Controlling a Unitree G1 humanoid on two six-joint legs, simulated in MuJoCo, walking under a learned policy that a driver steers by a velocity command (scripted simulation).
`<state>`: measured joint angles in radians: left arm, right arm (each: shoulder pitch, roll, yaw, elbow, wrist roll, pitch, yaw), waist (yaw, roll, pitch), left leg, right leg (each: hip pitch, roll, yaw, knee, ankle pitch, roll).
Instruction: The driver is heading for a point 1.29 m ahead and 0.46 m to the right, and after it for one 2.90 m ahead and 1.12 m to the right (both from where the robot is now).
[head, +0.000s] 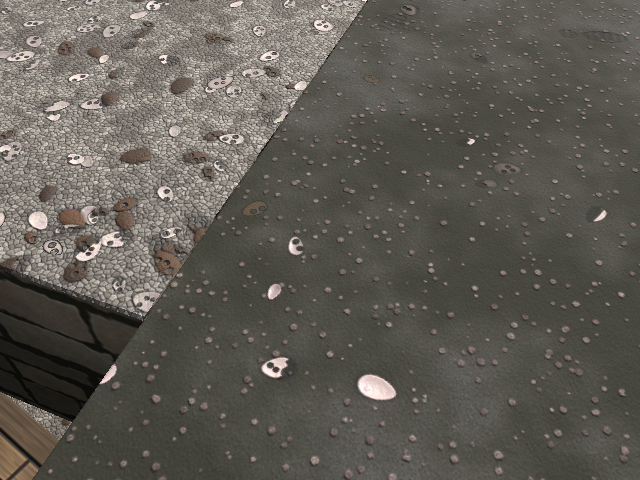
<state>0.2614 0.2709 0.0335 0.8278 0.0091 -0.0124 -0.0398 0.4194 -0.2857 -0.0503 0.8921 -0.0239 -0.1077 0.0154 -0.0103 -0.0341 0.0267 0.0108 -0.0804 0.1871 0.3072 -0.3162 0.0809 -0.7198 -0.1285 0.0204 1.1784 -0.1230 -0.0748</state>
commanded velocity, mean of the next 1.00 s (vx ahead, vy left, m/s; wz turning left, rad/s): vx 1.00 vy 0.00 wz -0.79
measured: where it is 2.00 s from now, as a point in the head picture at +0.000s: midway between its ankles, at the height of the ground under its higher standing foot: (575, 145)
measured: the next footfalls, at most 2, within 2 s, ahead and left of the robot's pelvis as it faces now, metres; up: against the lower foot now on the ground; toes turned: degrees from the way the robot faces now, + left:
right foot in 0.20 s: +0.39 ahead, -0.09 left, +0.00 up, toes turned -14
left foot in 0.64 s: +0.85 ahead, -0.09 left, +0.00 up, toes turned -38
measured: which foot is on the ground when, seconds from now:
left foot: down 0.00-0.20, up 0.22-0.62, down 0.64-1.00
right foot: up 0.00-0.18, down 0.20-0.62, up 0.64-1.00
